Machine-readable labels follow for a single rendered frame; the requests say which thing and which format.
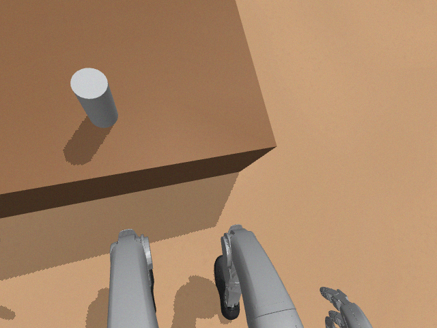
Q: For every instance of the right robot hand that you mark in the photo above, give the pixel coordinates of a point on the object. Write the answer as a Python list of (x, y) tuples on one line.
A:
[(351, 315)]

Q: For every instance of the right robot foot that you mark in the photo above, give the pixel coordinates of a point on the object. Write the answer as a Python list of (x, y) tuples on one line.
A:
[(229, 313)]

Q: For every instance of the can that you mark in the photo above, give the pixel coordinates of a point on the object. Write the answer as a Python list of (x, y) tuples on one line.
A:
[(93, 92)]

